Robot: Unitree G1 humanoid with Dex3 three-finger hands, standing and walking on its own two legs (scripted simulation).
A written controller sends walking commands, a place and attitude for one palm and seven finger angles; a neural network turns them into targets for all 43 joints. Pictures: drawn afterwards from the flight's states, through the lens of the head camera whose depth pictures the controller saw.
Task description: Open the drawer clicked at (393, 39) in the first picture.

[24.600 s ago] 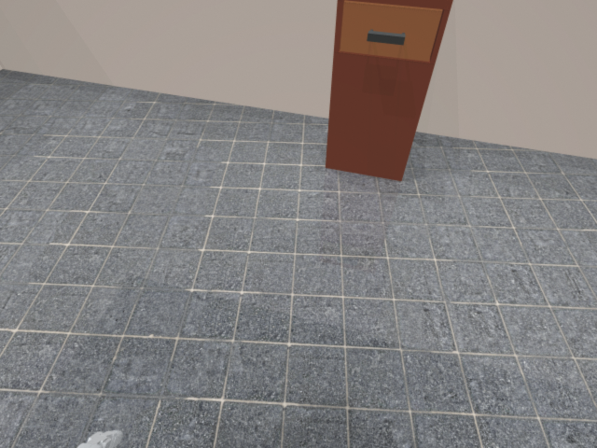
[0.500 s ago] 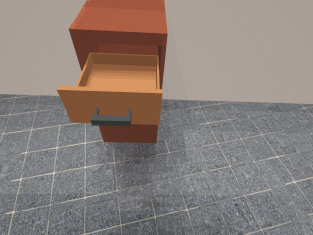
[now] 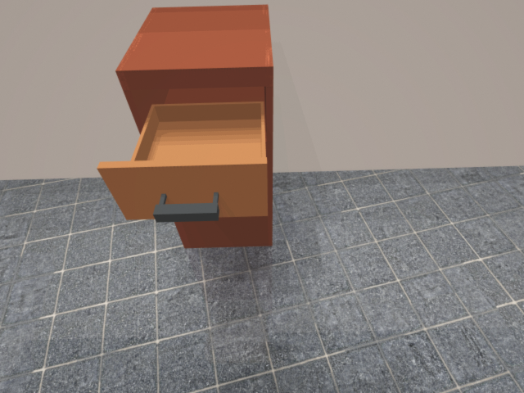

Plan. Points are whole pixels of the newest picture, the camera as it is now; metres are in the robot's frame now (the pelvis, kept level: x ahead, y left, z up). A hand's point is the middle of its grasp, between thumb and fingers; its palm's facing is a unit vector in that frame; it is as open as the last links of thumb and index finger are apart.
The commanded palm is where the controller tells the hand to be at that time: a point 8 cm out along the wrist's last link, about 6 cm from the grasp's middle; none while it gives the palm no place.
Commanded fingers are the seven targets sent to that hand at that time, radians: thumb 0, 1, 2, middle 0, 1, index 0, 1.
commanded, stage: let the arm hang, fingers relaxed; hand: left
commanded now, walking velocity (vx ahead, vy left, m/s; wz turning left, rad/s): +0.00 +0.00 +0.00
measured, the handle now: (188, 204) +0.50 +0.20 -0.07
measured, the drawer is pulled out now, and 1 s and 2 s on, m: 0.30 0.30 0.30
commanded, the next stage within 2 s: look to check the result in 0.26 s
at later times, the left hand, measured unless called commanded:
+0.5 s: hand out of the picture -0.02 +0.15 -0.17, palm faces +0.05 -0.98 -0.20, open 7.4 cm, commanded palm none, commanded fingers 0.00 0.90 0.90 -0.20 -0.30 -0.20 -0.30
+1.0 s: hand out of the picture +0.01 +0.15 -0.17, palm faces +0.02 -0.98 -0.20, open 7.4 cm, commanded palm none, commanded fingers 0.00 0.90 0.90 -0.20 -0.30 -0.20 -0.30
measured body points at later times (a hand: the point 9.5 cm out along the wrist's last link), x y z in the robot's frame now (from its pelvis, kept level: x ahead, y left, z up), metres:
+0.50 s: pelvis +0.01 -0.02 +0.00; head +0.03 -0.03 +0.45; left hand -0.02 +0.20 -0.16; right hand -0.01 -0.23 -0.17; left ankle +0.04 +0.12 -0.74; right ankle -0.03 -0.11 -0.74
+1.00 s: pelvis +0.01 -0.02 +0.00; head +0.03 -0.03 +0.45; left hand +0.01 +0.20 -0.16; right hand +0.00 -0.24 -0.16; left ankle +0.04 +0.12 -0.74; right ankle -0.03 -0.11 -0.74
